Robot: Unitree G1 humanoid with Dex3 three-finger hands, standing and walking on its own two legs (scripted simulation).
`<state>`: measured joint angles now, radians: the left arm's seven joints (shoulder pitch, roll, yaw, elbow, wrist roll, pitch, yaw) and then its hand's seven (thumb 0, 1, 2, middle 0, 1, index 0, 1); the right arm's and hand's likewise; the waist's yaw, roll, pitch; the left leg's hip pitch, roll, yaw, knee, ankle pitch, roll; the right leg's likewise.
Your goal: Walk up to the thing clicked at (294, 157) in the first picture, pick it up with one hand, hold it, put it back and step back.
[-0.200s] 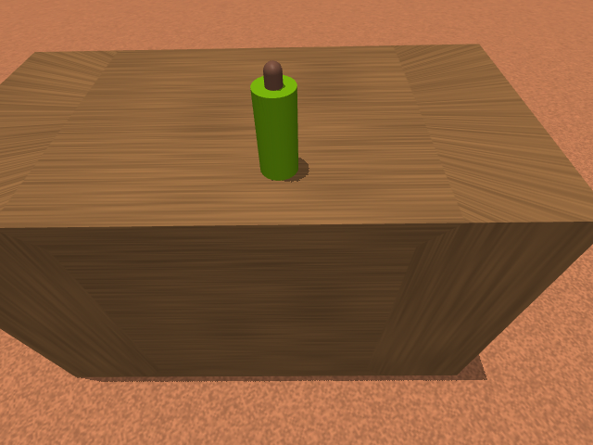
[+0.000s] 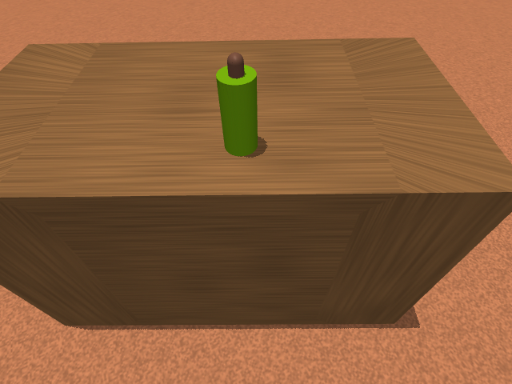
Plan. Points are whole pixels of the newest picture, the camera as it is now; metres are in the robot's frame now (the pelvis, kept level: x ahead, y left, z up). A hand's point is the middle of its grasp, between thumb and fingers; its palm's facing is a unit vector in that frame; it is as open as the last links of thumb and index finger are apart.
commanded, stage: stand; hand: left
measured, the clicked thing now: (238, 105) +0.58 +0.04 +0.12
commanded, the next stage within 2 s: walk up in 0.92 s
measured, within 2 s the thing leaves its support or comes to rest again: neither
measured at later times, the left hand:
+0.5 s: hand out of the picture +0.08 +0.25 -0.16, palm faces -0.02 -0.94 -0.34, open 7.4 cm
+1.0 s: hand out of the picture +0.09 +0.26 -0.16, palm faces -0.04 -0.94 -0.34, open 7.4 cm
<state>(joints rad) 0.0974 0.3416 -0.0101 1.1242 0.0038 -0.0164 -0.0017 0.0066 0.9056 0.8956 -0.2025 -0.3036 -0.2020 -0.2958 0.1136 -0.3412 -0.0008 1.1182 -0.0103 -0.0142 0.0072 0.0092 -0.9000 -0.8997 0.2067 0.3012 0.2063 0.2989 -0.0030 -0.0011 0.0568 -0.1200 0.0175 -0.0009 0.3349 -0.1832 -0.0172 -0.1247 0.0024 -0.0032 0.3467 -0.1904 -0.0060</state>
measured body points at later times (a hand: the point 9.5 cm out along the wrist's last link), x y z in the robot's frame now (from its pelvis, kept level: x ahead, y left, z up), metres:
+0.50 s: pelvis +0.01 +0.00 +0.00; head +0.02 +0.00 +0.45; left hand +0.08 +0.30 -0.13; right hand +0.08 -0.30 -0.13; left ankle +0.00 +0.13 -0.75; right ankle +0.00 -0.11 -0.75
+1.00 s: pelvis +0.00 -0.01 +0.00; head +0.02 +0.00 +0.44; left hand +0.09 +0.30 -0.13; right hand +0.07 -0.31 -0.13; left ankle +0.00 +0.13 -0.75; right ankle -0.01 -0.12 -0.73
